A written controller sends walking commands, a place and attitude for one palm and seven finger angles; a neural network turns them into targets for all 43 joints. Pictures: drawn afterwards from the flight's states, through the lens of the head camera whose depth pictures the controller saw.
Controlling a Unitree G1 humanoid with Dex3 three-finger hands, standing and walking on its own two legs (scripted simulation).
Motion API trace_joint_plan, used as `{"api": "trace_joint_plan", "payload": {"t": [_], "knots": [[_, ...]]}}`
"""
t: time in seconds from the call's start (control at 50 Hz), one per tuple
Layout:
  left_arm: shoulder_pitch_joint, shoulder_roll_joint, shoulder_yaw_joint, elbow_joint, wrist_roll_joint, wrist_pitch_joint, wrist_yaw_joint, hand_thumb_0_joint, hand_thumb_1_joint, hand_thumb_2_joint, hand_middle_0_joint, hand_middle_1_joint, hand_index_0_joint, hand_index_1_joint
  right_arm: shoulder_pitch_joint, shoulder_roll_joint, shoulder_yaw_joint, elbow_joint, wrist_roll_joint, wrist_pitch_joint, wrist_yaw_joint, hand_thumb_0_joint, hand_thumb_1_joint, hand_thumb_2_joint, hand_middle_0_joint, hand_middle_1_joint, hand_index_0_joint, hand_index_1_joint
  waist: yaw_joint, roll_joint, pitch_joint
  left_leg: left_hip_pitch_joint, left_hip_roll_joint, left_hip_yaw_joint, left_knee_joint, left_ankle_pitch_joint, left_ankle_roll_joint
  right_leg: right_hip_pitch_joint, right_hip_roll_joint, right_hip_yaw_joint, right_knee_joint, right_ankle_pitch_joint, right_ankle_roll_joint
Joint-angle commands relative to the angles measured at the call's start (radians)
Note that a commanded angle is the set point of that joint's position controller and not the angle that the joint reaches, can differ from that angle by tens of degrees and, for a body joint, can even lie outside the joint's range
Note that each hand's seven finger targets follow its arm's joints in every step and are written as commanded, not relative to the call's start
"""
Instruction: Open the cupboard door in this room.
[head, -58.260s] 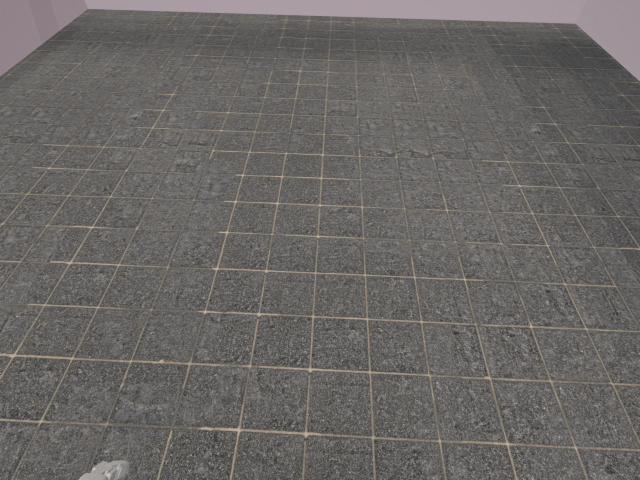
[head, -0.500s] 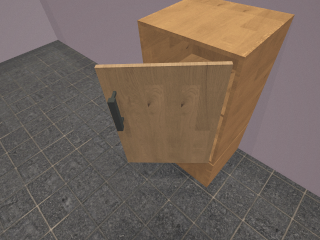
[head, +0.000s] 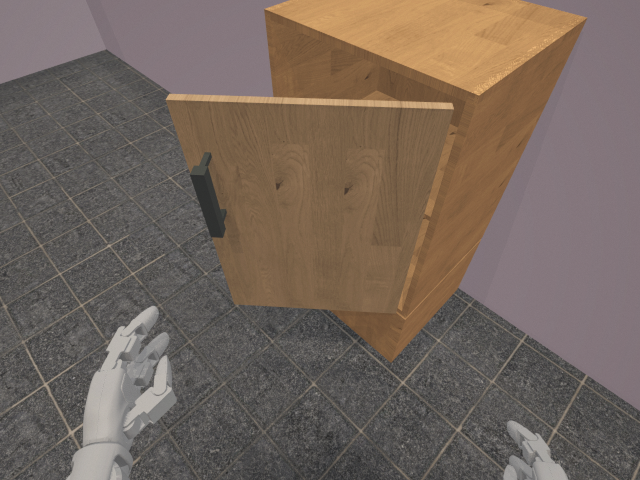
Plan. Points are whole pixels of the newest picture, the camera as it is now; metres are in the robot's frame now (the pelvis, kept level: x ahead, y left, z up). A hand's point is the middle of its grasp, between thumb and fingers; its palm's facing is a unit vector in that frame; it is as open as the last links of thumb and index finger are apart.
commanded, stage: raise the hand with hooked fingers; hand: left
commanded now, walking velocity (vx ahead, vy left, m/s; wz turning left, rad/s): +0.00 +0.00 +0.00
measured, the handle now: (212, 196) +0.57 +0.21 +0.00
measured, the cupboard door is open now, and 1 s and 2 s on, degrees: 41 41 41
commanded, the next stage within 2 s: move the hooked fingers beside the handle in 1.88 s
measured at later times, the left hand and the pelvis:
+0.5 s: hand (140, 416) +0.20 +0.23 -0.02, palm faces -0.07 -1.00 -0.03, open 10.4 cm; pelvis -0.03 +0.02 -0.07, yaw +0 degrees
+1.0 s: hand (107, 385) +0.23 +0.27 +0.00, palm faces -0.03 -1.00 -0.07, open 13.3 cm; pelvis -0.02 +0.04 -0.05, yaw +0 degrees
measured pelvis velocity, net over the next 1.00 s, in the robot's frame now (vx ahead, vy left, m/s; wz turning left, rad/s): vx -0.02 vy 0.04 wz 0.00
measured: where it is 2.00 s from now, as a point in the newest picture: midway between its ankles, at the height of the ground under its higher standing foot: outside the picture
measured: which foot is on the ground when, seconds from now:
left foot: down 0.00-1.00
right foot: down 0.00-1.00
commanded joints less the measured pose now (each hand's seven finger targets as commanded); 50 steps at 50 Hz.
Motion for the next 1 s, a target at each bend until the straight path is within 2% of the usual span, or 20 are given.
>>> {"api": "trace_joint_plan", "payload": {"t": [0.0, 0.02, 0.04, 0.06, 0.08, 0.12, 0.18, 0.22, 0.26, 0.3, 0.32, 0.34, 0.38, 0.42, 0.48, 0.58, 0.66, 0.74, 0.84, 0.98], "knots": [[0.190, 0.131, 0.104, 0.020, -0.064, -0.322, -0.269, 0.000, 0.620, 0.780, -0.220, -0.480, -0.220, -0.480, -0.115, -0.112, -0.059, -0.246, -0.005, -0.087, 0.046, 0.000, -0.900, -0.900, 0.200, 0.300, 0.200, 0.300, 0.083, -0.138, -0.126, -0.313, -0.075, 0.019, 0.214, 0.074, 0.025, -0.076, -0.010, 0.110, 0.087, 0.116, 0.013], [0.183, 0.181, 0.141, 0.048, -0.074, -0.331, -0.328, 0.000, 0.597, 0.770, -0.222, -0.495, -0.222, -0.495, -0.101, -0.119, -0.063, -0.262, 0.004, -0.084, 0.053, 0.000, -0.900, -0.900, 0.200, 0.300, 0.200, 0.300, 0.087, -0.092, -0.159, -0.339, -0.074, 0.021, 0.256, 0.080, 0.028, -0.073, -0.022, 0.150, 0.112, 0.145, 0.008], [0.155, 0.194, 0.153, -0.001, -0.107, -0.307, -0.369, 0.000, 0.573, 0.760, -0.223, -0.510, -0.223, -0.510, -0.116, -0.125, -0.060, -0.303, 0.013, -0.077, 0.051, 0.000, -0.900, -0.900, 0.200, 0.300, 0.200, 0.300, 0.089, -0.088, -0.207, -0.365, -0.082, 0.034, 0.279, 0.062, 0.035, -0.058, -0.029, 0.177, 0.109, 0.115, 0.016], [0.114, 0.214, 0.172, -0.067, -0.136, -0.272, -0.394, 0.000, 0.550, 0.750, -0.225, -0.525, -0.225, -0.525, -0.130, -0.130, -0.061, -0.341, 0.021, -0.071, 0.042, 0.000, -0.900, -0.900, 0.200, 0.300, 0.200, 0.300, 0.086, -0.102, -0.246, -0.380, -0.086, 0.042, 0.301, 0.046, 0.043, -0.050, -0.032, 0.202, 0.098, 0.074, 0.025], [0.081, 0.221, 0.179, -0.129, -0.160, -0.232, -0.404, 0.000, 0.527, 0.740, -0.227, -0.540, -0.227, -0.540, -0.132, -0.129, -0.058, -0.373, 0.026, -0.064, 0.033, 0.000, -0.900, -0.900, 0.200, 0.300, 0.200, 0.300, 0.085, -0.068, -0.264, -0.388, -0.086, 0.043, 0.312, 0.029, 0.048, -0.062, -0.029, 0.208, 0.089, 0.016, 0.026], [-0.067, 0.251, 0.186, -0.277, -0.188, -0.188, -0.392, 0.000, 0.480, 0.720, -0.230, -0.570, -0.230, -0.570, -0.107, -0.125, -0.048, -0.390, 0.025, -0.057, 0.014, 0.000, -0.900, -0.900, 0.200, 0.300, 0.200, 0.300, 0.045, -0.043, -0.260, -0.389, -0.067, 0.027, 0.350, 0.007, 0.057, -0.124, -0.013, 0.214, 0.090, -0.072, 0.029], [-0.128, 0.246, 0.165, -0.446, -0.160, -0.184, -0.333, 0.000, 0.410, 0.690, -0.235, -0.615, -0.235, -0.615, -0.063, -0.110, -0.041, -0.366, 0.017, -0.051, 0.000, 0.000, -0.900, -0.900, 0.200, 0.300, 0.200, 0.300, 0.016, 0.039, -0.289, -0.341, -0.039, 0.005, 0.363, 0.053, 0.065, -0.165, 0.018, 0.160, 0.141, -0.009, 0.018], [-0.187, 0.253, 0.127, -0.509, -0.133, -0.178, -0.315, 0.000, 0.363, 0.670, -0.238, -0.645, -0.238, -0.645, -0.051, -0.119, -0.028, -0.346, 0.009, -0.048, -0.008, 0.000, -0.900, -0.900, 0.200, 0.300, 0.200, 0.300, -0.009, 0.076, -0.263, -0.321, -0.024, -0.021, 0.362, 0.070, 0.069, -0.225, 0.043, 0.112, 0.191, 0.027, 0.003], [-0.154, 0.234, 0.099, -0.497, -0.107, -0.146, -0.310, 0.000, 0.317, 0.650, -0.242, -0.675, -0.242, -0.675, -0.048, -0.116, -0.023, -0.330, 0.011, -0.049, -0.013, 0.000, -0.900, -0.900, 0.200, 0.300, 0.200, 0.300, -0.014, 0.097, -0.279, -0.301, -0.022, -0.032, 0.346, 0.064, 0.069, -0.251, 0.049, 0.076, 0.201, 0.026, 0.001], [-0.114, 0.232, 0.099, -0.459, -0.104, -0.095, -0.311, 0.000, 0.270, 0.630, -0.245, -0.705, -0.245, -0.705, -0.055, -0.116, -0.019, -0.325, 0.016, -0.049, -0.017, 0.000, -0.900, -0.900, 0.200, 0.300, 0.200, 0.300, -0.009, 0.106, -0.265, -0.304, -0.024, -0.041, 0.321, 0.035, 0.066, -0.264, 0.050, 0.054, 0.187, -0.007, 0.004], [-0.103, 0.251, 0.121, -0.396, -0.111, -0.057, -0.319, 0.000, 0.247, 0.620, -0.247, -0.720, -0.247, -0.720, -0.057, -0.119, -0.015, -0.320, 0.018, -0.042, -0.018, 0.000, -0.900, -0.900, 0.200, 0.300, 0.200, 0.300, -0.004, 0.071, -0.243, -0.321, -0.024, -0.050, 0.318, 0.027, 0.063, -0.260, 0.060, 0.045, 0.188, -0.022, 0.000], [-0.091, 0.255, 0.133, -0.402, -0.113, -0.031, -0.322, 0.000, 0.223, 0.610, -0.248, -0.735, -0.248, -0.735, -0.061, -0.120, -0.012, -0.331, 0.021, -0.036, -0.018, 0.000, -0.900, -0.900, 0.200, 0.300, 0.200, 0.300, 0.004, 0.049, -0.267, -0.328, -0.027, -0.050, 0.303, 0.006, 0.062, -0.250, 0.055, 0.041, 0.177, -0.054, 0.007], [-0.052, 0.266, 0.164, -0.414, -0.122, 0.008, -0.313, 0.000, 0.177, 0.590, -0.252, -0.765, -0.252, -0.765, -0.075, -0.114, -0.010, -0.344, 0.024, -0.031, -0.018, 0.000, -0.900, -0.900, 0.200, 0.300, 0.200, 0.300, 0.029, 0.068, -0.300, -0.307, -0.032, -0.051, 0.271, 0.013, 0.059, -0.214, 0.048, 0.032, 0.167, -0.057, 0.007], [-0.027, 0.289, 0.204, -0.391, -0.133, 0.040, -0.300, 0.000, 0.130, 0.570, -0.255, -0.795, -0.255, -0.795, -0.090, -0.107, -0.005, -0.350, 0.019, -0.026, -0.018, 0.000, -0.900, -0.900, 0.200, 0.300, 0.200, 0.300, 0.051, 0.051, -0.297, -0.302, -0.032, -0.060, 0.251, 0.032, 0.057, -0.200, 0.055, 0.010, 0.174, -0.041, 0.001], [-0.019, 0.277, 0.213, -0.410, -0.140, 0.027, -0.273, 0.000, 0.060, 0.540, -0.260, -0.840, -0.260, -0.840, -0.078, -0.102, -0.003, -0.353, 0.017, -0.025, -0.013, 0.000, -0.900, -0.900, 0.200, 0.300, 0.200, 0.300, 0.047, 0.018, -0.293, -0.304, -0.033, -0.061, 0.229, 0.014, 0.054, -0.208, 0.051, -0.001, 0.164, -0.068, 0.007], [-0.059, 0.260, 0.167, -0.400, -0.125, -0.015, -0.265, 0.000, -0.057, 0.490, -0.268, -0.915, -0.268, -0.915, -0.047, -0.121, 0.004, -0.349, 0.015, -0.040, -0.010, 0.000, -0.900, -0.900, 0.200, 0.300, 0.200, 0.300, 0.026, 0.045, -0.245, -0.295, -0.034, -0.069, 0.203, -0.052, 0.052, -0.265, 0.052, -0.014, 0.169, -0.111, 0.002], [-0.132, 0.299, 0.177, -0.401, -0.118, -0.020, -0.274, 0.000, -0.150, 0.450, -0.275, -0.975, -0.275, -0.975, -0.020, -0.141, 0.004, -0.349, 0.019, -0.041, -0.017, 0.000, -0.900, -0.900, 0.200, 0.300, 0.200, 0.300, 0.015, 0.057, -0.246, -0.281, -0.034, -0.074, 0.184, -0.087, 0.051, -0.273, 0.051, -0.015, 0.167, -0.119, 0.000], [-0.136, 0.341, 0.215, -0.427, -0.122, -0.016, -0.275, 0.000, -0.243, 0.410, -0.282, -1.035, -0.282, -1.035, -0.002, -0.148, 0.003, -0.353, 0.019, -0.037, -0.020, 0.000, -0.900, -0.900, 0.200, 0.300, 0.200, 0.300, 0.028, 0.092, -0.291, -0.222, -0.031, -0.077, 0.173, 0.010, 0.046, -0.231, 0.055, -0.022, 0.173, -0.040, -0.006], [-0.155, 0.342, 0.224, -0.384, -0.129, 0.005, -0.280, 0.000, -0.360, 0.360, -0.290, -1.110, -0.290, -1.110, 0.003, -0.148, 0.008, -0.353, 0.020, -0.018, -0.015, 0.000, -0.900, -0.900, 0.200, 0.300, 0.200, 0.300, 0.023, 0.119, -0.253, -0.202, -0.030, -0.074, 0.166, 0.068, 0.038, -0.219, 0.062, -0.028, 0.161, 0.008, -0.007], [-0.223, 0.386, 0.262, -0.331, -0.142, 0.027, -0.321, 0.000, -0.500, 0.300, -0.300, -1.200, -0.300, -1.200, 0.016, -0.155, 0.011, -0.360, 0.020, -0.004, -0.016, 0.000, -0.900, -0.900, 0.200, 0.300, 0.200, 0.300, 0.017, 0.102, -0.275, -0.176, -0.029, -0.066, 0.168, 0.117, 0.040, -0.183, 0.065, -0.022, 0.139, 0.064, -0.005]]}}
